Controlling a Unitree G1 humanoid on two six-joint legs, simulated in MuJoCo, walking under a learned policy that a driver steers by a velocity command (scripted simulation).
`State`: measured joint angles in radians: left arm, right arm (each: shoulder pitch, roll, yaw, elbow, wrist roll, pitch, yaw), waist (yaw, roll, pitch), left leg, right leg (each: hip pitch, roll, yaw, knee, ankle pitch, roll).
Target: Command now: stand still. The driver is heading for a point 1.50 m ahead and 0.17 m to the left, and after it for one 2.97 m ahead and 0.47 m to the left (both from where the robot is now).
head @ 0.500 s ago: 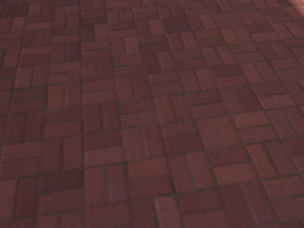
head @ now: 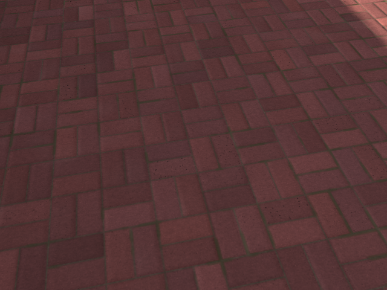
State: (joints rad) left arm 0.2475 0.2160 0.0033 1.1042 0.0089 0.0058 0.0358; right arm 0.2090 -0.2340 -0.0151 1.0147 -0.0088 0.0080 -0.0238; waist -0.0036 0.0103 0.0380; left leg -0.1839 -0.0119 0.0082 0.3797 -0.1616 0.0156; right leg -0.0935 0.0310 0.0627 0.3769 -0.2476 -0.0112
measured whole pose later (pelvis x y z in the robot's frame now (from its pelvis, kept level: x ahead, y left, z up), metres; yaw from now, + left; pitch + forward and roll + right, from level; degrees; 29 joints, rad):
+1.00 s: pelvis +0.07 +0.02 -0.01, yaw +0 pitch +0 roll +0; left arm 0.44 0.19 0.04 1.14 0.02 -0.03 0.02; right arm 0.30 -0.18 -0.03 1.06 -0.02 -0.07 0.00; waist 0.00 -0.04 0.00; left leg -0.23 -0.03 0.09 0.54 -0.29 0.07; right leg -0.13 0.01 0.06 0.64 -0.44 -0.06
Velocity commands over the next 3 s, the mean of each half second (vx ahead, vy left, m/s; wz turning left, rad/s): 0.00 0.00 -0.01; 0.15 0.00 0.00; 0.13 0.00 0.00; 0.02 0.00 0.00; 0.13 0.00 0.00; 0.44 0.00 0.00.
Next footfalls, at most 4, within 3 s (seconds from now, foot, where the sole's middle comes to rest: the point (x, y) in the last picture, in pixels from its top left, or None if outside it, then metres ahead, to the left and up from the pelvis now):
1.36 right None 0.32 -0.04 -0.78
1.62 left None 0.25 0.15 -0.78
2.56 right None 0.46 -0.07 -0.78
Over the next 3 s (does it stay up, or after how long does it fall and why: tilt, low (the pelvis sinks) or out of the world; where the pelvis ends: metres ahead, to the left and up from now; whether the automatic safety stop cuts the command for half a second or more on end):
stays up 0.56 0.00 -0.01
